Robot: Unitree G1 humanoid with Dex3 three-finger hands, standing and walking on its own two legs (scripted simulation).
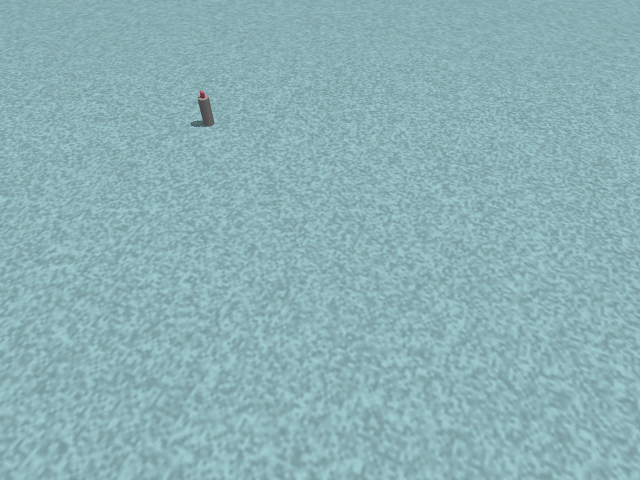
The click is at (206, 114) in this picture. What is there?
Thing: necked bottle
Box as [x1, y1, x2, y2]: [197, 91, 213, 126]
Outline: 201,91 197,98 204,125 212,125 213,119 208,96
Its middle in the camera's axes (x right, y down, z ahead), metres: -0.61 -0.71 +2.11
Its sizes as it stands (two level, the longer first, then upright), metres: 0.058 0.058 0.191
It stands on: the floor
